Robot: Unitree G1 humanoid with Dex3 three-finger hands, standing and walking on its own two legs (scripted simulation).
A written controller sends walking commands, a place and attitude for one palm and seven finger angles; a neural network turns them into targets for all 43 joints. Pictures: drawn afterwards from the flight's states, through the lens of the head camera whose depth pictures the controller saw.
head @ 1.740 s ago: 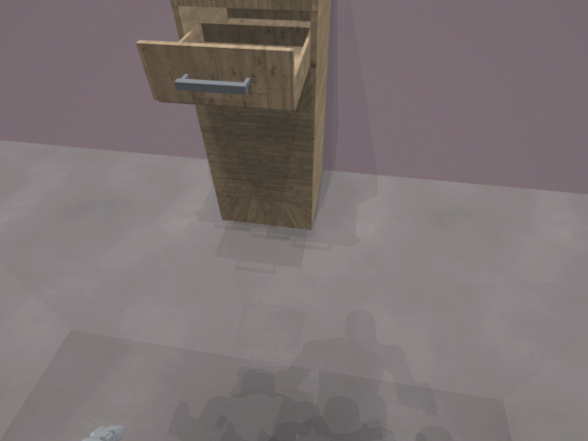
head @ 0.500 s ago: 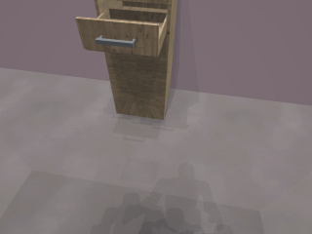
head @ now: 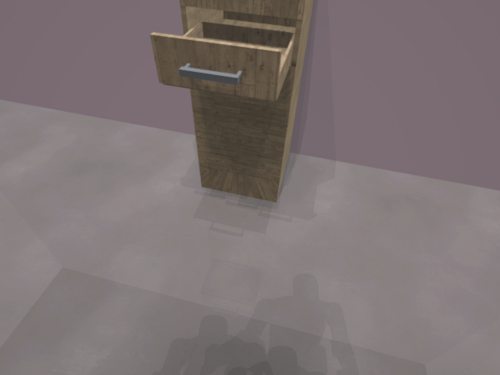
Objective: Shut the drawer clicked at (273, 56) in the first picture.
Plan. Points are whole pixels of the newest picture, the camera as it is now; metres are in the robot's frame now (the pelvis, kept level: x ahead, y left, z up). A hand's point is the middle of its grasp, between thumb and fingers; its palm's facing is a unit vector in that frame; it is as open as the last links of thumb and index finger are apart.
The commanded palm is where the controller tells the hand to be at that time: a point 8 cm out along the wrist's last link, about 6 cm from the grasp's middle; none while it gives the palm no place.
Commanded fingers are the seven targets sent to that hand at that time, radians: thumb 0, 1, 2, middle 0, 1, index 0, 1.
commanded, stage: walk to a spot facing it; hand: left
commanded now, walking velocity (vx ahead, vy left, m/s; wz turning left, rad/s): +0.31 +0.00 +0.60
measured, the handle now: (211, 72) +0.89 +0.17 +0.07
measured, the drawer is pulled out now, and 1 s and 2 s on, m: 0.28 0.28 0.28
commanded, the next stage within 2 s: turn to face it in 0.42 s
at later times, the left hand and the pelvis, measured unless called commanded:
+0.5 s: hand out of the picture +0.16 +0.29 -0.17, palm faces +0.22 -0.96 -0.16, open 7.4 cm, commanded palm none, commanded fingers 0.00 0.90 0.90 -0.20 -0.30 -0.20 -0.30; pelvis +0.14 +0.10 +0.01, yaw +11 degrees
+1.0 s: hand (135, 302) +0.30 +0.27 -0.17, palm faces +0.10 -0.97 -0.23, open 7.4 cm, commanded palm none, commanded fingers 0.00 0.90 0.90 -0.20 -0.30 -0.20 -0.30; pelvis +0.27 +0.08 -0.01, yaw +2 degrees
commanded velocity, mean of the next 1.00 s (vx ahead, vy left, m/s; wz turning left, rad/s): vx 0.14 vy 0.00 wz -0.13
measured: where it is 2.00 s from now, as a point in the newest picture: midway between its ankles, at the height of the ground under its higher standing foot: (229, 352)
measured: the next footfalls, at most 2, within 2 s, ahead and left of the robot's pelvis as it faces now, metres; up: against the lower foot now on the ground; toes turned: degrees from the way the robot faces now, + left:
left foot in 0.18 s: +0.11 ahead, +0.16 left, +0.00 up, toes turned +14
right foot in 0.74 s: +0.40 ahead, +0.03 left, +0.00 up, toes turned +2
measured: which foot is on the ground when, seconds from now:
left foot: up 0.00-0.16, down 0.18-0.76, up 0.78-1.00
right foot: down 0.00-0.18, up 0.20-0.72, down 0.74-1.00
